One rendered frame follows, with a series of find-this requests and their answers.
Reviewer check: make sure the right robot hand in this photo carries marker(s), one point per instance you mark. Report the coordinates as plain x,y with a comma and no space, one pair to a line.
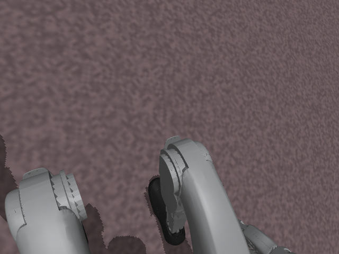
257,240

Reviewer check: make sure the right robot foot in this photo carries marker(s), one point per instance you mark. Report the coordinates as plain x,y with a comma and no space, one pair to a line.
159,209

